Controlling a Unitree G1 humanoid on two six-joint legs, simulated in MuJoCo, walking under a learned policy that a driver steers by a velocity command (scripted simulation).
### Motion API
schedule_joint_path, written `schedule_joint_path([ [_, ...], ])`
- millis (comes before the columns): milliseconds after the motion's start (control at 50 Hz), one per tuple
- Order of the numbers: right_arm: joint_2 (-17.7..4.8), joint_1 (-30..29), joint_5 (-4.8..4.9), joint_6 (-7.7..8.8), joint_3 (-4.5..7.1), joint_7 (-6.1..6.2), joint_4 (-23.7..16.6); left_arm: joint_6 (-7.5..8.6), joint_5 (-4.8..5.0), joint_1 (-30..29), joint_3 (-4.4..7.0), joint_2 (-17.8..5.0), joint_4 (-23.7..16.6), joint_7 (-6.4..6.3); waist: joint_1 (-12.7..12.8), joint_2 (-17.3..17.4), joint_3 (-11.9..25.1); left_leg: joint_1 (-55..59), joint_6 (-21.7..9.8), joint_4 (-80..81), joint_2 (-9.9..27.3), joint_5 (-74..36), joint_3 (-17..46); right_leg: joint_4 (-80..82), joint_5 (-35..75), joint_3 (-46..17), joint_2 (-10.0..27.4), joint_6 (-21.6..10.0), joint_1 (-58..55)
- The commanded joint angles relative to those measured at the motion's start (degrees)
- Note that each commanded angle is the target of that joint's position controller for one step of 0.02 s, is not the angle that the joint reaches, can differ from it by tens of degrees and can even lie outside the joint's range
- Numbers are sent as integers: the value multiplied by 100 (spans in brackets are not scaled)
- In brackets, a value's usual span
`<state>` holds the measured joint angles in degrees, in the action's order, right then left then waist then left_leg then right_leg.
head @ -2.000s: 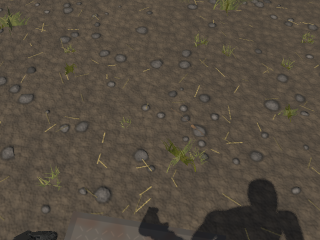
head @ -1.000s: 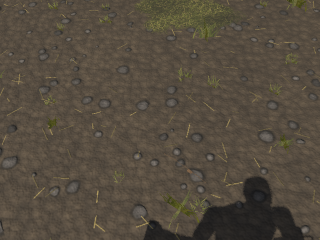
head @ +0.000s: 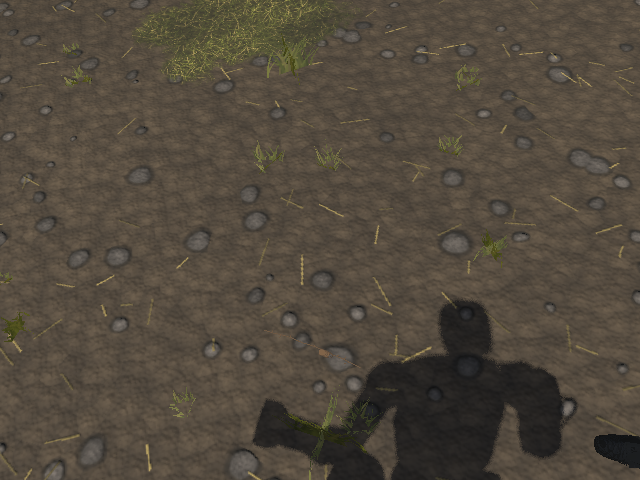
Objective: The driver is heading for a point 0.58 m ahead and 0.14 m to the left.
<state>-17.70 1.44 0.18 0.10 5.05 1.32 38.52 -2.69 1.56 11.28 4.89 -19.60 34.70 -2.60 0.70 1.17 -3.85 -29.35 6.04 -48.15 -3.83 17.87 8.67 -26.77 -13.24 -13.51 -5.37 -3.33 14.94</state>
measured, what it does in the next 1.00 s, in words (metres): walks ahead, turning left: left foot, then right foot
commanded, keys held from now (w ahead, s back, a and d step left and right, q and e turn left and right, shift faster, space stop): shift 0.04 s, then q+shift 0.38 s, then w+q+shift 0.20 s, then q+shift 0.16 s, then shift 0.08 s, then e+shift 0.14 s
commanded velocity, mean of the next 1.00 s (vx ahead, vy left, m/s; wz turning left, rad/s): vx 0.17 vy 0.00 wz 0.41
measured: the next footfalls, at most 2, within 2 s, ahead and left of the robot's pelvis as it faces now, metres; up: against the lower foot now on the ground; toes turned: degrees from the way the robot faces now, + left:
left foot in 0.16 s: +0.10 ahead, +0.15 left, +0.00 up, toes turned -9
right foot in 0.52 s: +0.08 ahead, -0.09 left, +0.00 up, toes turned +19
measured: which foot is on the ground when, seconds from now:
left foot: up 0.00-0.14, down 0.16-0.52, up 0.54-0.94, down 0.96-1.00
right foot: down 0.00-0.18, up 0.20-0.50, down 0.52-0.96, up 0.98-1.00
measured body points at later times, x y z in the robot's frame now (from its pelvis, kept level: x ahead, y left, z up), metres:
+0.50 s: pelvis +0.03 +0.01 -0.01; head +0.07 +0.02 +0.44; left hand +0.15 +0.33 -0.09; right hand +0.20 -0.26 -0.11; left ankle +0.06 +0.15 -0.75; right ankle +0.03 -0.10 -0.74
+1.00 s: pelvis +0.15 +0.09 -0.03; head +0.21 +0.11 +0.42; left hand +0.00 +0.33 -0.15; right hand +0.49 +0.04 -0.10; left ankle +0.20 +0.23 -0.75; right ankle +0.05 -0.11 -0.72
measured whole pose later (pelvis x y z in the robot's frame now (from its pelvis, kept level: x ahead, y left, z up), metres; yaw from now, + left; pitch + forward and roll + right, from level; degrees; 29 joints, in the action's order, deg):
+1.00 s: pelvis +0.15 +0.09 -0.03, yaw +30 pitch +3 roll -1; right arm -14.8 0.3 -1.0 2.0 1.3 -2.2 31.2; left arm 2.3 0.7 22.7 1.8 -17.0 47.7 -0.3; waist 5.3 2.0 -4.8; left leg -28.4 -4.2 -32.8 0.3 5.9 -2.2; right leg -41.6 -31.6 5.4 2.3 0.4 4.8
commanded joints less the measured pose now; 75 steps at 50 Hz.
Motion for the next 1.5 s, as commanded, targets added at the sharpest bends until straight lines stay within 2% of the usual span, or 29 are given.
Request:
schedule_joint_path([
  [20,-441,-82,13,121,114,-33,-320,22,-51,-152,263,-950,-461,-17,37,-1065,962,-12,-3,433,-68,-112,-122,168,2357,-1398,1265,-749,-918],
  [100,-489,167,18,187,81,-156,-228,1,-148,-266,60,-611,-443,43,142,-1156,1119,731,-192,909,252,-112,-407,-181,3019,-1318,1398,-758,-824],
  [140,-175,366,-38,250,-40,-255,-152,45,-179,-433,-174,-105,-345,82,-84,-964,1038,1802,-388,2290,429,-1242,-450,-124,2172,-1093,1195,-511,-381],
  [160,-151,246,-115,259,-90,-266,-183,115,-286,-90,-230,55,-175,113,37,-703,967,2215,-533,2756,574,-2161,1,-95,1242,-841,894,-247,-297],
  [180,-592,55,-155,255,-47,-235,-339,177,-456,364,-185,-93,-83,118,423,153,798,2187,-816,2721,1162,-3293,859,-626,-290,-264,361,36,-194],
  [220,-689,-102,-73,237,-37,-234,-310,223,-410,182,-57,-480,-124,57,473,959,358,1432,-1801,2890,1536,-2372,1774,-510,-820,293,222,512,-194],
  [340,-1159,1055,114,105,229,-22,-182,277,-145,-589,50,-273,-263,32,-227,854,769,2742,-1925,2838,1536,-2147,2665,-2036,-2117,478,-77,721,1176],
  [420,-999,719,214,-155,305,125,-366,391,-36,-467,52,-89,-99,115,-121,715,1016,2640,-1604,2725,1122,-2277,2357,-1395,-1436,523,-66,799,890],
  [500,-834,238,279,-281,226,155,-640,491,64,540,161,-212,288,222,506,927,844,81,-1145,2991,421,1886,2121,760,-77,894,121,357,-1785],
  [520,-442,465,251,-242,123,131,-618,512,56,929,265,-556,383,168,547,107,938,-941,-789,1546,-67,2046,1335,989,-675,84,1045,186,-2755],
  [540,-38,508,232,-138,0,85,-838,581,-209,818,286,-1013,232,190,372,-1131,823,-1866,-719,-18,-469,1385,797,1571,-2460,-2146,2501,-311,-2453],
  [560,-434,459,248,-2,59,35,-976,706,-418,236,280,-1047,97,218,71,-1244,264,-2290,-693,-698,282,754,705,1802,-3161,-2650,2900,-622,-1720],
  [580,-746,515,215,39,126,-8,-855,775,-317,-80,181,-681,-10,164,21,-1036,-5,-2395,-615,-1047,428,256,496,1830,-2934,-2039,2630,-517,-1609],
  [620,-709,826,113,79,135,-75,-625,818,-161,71,89,-495,21,82,66,-736,89,-2359,-450,-1705,549,-399,165,1760,-1966,-935,2117,-193,-1778],
  [680,-523,727,130,125,75,-197,-689,817,-271,588,4,-413,227,53,249,-540,-202,-2344,-343,-2348,825,-955,-229,1739,-97,406,1775,-225,-1489],
  [820,-76,-257,104,123,-157,-438,-1222,548,-197,820,41,-743,530,49,519,-436,-467,-1464,-104,-242,915,-1576,-994,1367,2845,1748,1707,-384,-1097],
  [900,-52,-312,110,189,-176,-551,-1274,461,-19,1087,42,-891,794,111,366,-616,36,-330,-557,953,341,-948,-1350,663,4729,1795,1888,-454,-1512],
  [960,-660,1316,-21,262,60,-350,-778,598,59,958,-72,-762,969,209,-716,-630,1063,2533,-1325,2444,292,-2837,-1028,-1118,5104,1758,1616,-143,-964],
  [980,-1143,1991,-265,210,94,-184,-640,713,-204,935,-263,-279,697,260,-783,325,2100,4775,-1834,1556,1903,-6599,404,-2936,751,1740,1105,171,672],
  [1000,-1075,1847,-387,178,3,-130,-716,708,-165,1861,-366,-86,981,343,-453,1020,3553,5753,-2973,1347,3543,-7983,1933,-4422,-3114,633,455,461,1402],
  [1020,-855,1857,-264,98,32,-147,-707,613,25,1481,-99,-918,1091,327,-807,334,3544,5045,-2792,1693,3063,-6793,1192,-4769,-2888,270,708,580,1344],
  [1060,-515,812,-23,75,-69,-141,-598,392,121,829,-95,-609,817,190,-266,163,1661,3365,-2191,2437,2283,-4115,151,-4243,-2230,872,1085,745,1926],
  [1120,-361,-21,-145,120,-69,-146,-555,-43,-10,1485,-63,-248,941,-25,264,642,765,1148,-1986,3373,1966,-2286,-870,-4370,-1374,1315,1029,1124,893],
  [1260,-523,-142,-136,127,45,61,-220,-113,-104,686,-22,-142,125,51,144,572,631,1583,-1962,3534,2341,-1414,-1490,-2974,-424,1345,1442,872,1219],
  [1380,-838,-185,102,-15,205,-107,-71,-240,-64,565,98,-291,-263,285,217,437,667,2104,-1538,2772,2604,-1540,-1817,-1519,-559,1883,1222,369,591],
  [1420,-518,167,184,-91,166,-160,138,-195,-134,1002,280,-604,-164,205,338,-345,604,1731,-904,1356,2018,-687,-2250,-297,572,1666,920,-71,-186],
  [1440,-300,257,-46,-134,108,-159,43,-119,-113,1211,509,-1440,-260,84,263,-2204,357,242,-307,-661,1191,1435,-2637,388,3327,-316,2066,-690,-844],
  [1460,-303,-312,-163,-118,83,-82,-346,104,-321,1007,456,-1655,-494,146,195,-2311,616,-952,-94,-2039,338,2370,-1321,696,3077,-2115,2609,-1731,-838],
  [1500,-482,-543,3,-66,135,-4,-365,374,-238,838,396,-1348,-462,254,226,-1101,787,-1390,-370,-2450,417,1452,-498,858,2048,-1416,2341,-1456,-1115],
])
Keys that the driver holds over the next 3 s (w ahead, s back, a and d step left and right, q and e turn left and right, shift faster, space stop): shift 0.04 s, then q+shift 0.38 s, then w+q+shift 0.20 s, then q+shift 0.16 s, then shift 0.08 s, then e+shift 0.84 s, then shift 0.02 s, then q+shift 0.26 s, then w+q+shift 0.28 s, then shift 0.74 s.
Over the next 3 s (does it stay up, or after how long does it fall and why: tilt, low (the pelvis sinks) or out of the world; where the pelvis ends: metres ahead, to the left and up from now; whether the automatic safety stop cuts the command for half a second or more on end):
stays up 0.56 0.25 -0.01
